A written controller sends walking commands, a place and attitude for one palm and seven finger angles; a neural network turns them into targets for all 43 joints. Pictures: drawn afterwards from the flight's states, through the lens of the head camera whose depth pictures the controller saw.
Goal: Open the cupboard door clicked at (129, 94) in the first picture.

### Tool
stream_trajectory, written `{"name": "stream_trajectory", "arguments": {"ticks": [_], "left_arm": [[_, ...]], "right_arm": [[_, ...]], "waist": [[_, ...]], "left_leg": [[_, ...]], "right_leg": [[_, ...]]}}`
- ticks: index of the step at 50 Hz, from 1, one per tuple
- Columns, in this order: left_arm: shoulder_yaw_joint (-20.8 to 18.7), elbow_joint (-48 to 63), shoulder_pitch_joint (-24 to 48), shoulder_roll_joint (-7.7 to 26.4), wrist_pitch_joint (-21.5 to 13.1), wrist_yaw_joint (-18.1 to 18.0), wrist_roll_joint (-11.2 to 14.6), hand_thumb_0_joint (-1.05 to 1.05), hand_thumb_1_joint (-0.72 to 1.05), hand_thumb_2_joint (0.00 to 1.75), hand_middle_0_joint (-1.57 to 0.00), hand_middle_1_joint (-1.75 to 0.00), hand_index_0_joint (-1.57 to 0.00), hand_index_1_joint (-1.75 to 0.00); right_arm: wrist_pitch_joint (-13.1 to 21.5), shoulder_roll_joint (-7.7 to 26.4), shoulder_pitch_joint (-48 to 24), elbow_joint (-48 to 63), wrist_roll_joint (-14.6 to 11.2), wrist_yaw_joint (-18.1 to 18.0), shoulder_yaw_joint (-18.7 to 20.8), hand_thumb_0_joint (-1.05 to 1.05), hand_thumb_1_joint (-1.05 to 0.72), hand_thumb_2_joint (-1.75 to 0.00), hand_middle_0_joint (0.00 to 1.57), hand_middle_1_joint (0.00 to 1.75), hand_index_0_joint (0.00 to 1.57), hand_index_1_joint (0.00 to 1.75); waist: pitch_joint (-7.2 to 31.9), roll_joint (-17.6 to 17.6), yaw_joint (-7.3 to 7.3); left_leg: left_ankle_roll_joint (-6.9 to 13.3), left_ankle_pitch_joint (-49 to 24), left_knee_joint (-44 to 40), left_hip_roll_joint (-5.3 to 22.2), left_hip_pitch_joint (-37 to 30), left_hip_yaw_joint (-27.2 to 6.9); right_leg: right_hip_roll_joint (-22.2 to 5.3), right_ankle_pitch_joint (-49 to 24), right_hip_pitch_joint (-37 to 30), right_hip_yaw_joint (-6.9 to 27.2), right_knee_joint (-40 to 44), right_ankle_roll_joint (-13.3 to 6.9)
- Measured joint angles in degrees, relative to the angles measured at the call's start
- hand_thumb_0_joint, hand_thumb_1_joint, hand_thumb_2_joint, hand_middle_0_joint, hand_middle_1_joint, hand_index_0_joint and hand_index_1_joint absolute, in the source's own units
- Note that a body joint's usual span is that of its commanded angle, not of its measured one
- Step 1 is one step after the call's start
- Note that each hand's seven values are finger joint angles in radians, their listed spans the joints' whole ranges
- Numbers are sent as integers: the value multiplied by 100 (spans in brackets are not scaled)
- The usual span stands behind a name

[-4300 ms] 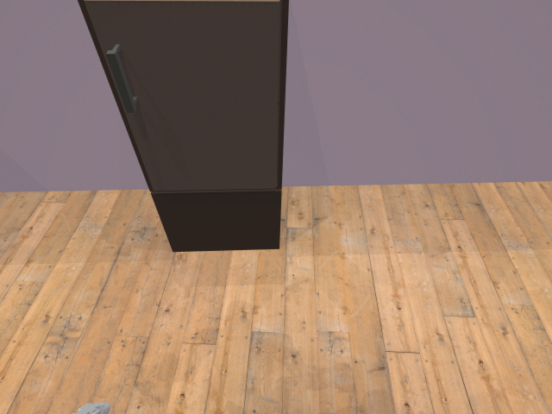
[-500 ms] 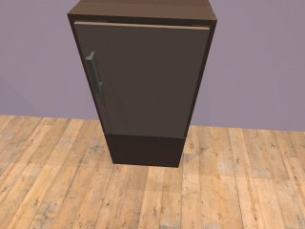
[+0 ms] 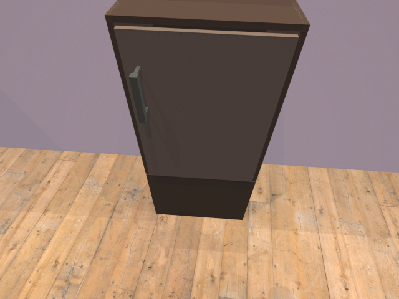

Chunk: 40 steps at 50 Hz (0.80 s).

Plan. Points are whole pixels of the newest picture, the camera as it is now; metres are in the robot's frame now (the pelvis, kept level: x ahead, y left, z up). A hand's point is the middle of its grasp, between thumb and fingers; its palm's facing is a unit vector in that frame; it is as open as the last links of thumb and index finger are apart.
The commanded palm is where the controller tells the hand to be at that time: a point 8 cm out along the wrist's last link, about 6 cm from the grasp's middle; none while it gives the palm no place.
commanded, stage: look again from close up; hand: left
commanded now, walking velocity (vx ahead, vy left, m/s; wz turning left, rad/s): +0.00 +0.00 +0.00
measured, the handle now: (140, 95) +0.60 +0.21 +0.07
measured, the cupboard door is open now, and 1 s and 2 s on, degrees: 0 0 0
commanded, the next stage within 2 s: shuffle to correct the standing spot in 0.04 s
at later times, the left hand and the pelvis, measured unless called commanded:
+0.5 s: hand out of the picture +0.03 +0.18 -0.19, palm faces +0.02 -0.98 -0.19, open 7.4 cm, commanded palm none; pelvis +0.04 +0.00 -0.01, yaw -1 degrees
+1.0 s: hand out of the picture +0.05 +0.19 -0.17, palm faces +0.01 -0.97 -0.23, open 7.4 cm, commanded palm none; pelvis -0.03 +0.00 -0.01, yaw +0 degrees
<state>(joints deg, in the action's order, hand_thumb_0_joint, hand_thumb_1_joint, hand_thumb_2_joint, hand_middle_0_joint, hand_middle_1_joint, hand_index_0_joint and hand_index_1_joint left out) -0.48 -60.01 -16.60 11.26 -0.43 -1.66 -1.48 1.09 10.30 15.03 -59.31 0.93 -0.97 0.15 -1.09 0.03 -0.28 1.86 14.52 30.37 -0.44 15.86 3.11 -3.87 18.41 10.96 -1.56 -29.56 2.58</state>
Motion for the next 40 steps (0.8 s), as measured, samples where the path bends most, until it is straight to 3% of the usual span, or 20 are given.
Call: {"name": "stream_trajectory", "arguments": {"ticks": [10, 18, 27, 34, 40], "left_arm": [[32, -40, 112, 54, 13, 25, -6, 1, 91, 90, -20, -30, -20, -30], [11, -36, -110, -43, 5, 94, -48, 1, 91, 90, -20, -30, -20, -30], [-12, -98, 2, -69, 76, -31, 27, 1, 91, 90, -21, -30, -20, -30], [-60, 130, 246, 11, 68, -69, 16, 1, 91, 90, -20, -30, -20, -30], [-19, 436, 337, 23, -35, -147, 5, 1, 91, 90, -20, -30, -20, -30]], "right_arm": [[14, 58, -258, -71, -12, 14, -27, 1, -91, -90, 20, 30, 21, 30], [-61, 59, -89, -69, 27, 83, -6, 1, -91, -90, 20, 30, 20, 30], [0, -79, -131, -137, -49, -68, -13, 1, -91, -90, 20, 30, 20, 30], [-37, -78, -347, -22, -45, -97, 79, 1, -91, -90, 20, 30, 21, 30], [-44, 48, -331, 502, -46, 7, 116, 1, -91, -90, 20, 30, 21, 30]], "waist": [[-59, -52, -32], [24, -81, -50], [-194, -192, -76], [-213, -139, -35], [-194, 37, 92]], "left_leg": [[-10, 42, -57, 2, -113, 31], [-15, 447, 403, 23, -45, 11], [42, 480, 226, -56, -229, 90], [-2, 294, 41, -36, -146, 137], [-36, 311, 462, 78, 167, 31]], "right_leg": [[0, 30, -100, 28, 59, 14], [5, 370, -115, 12, -247, 2], [-82, 394, -185, 57, -249, 19], [-72, 284, -62, 70, -119, 21], [34, 237, 147, -24, -375, -17]]}}
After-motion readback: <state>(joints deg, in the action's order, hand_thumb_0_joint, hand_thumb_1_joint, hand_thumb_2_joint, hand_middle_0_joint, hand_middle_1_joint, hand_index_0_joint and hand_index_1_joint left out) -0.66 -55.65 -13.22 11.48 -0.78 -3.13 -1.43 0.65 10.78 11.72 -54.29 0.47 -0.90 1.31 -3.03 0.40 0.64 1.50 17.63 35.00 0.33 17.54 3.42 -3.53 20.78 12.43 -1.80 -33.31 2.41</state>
